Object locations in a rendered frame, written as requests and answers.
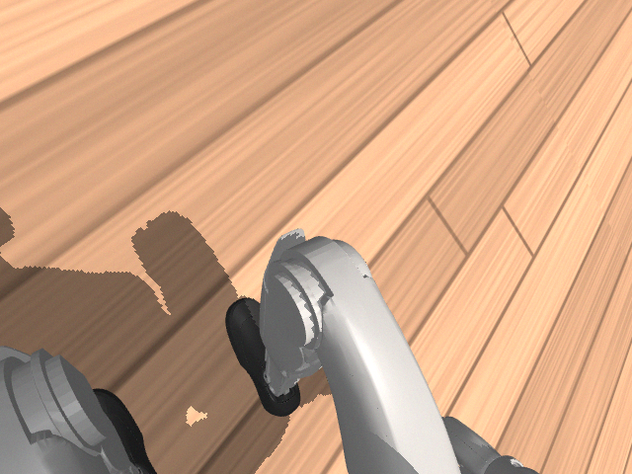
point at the left robot foot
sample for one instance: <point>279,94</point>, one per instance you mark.
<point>128,431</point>

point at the right robot arm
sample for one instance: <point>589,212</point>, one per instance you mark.
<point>508,465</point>

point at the right robot hand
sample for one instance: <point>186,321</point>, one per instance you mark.
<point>472,452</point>

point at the right robot foot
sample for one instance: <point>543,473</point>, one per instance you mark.
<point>243,328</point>

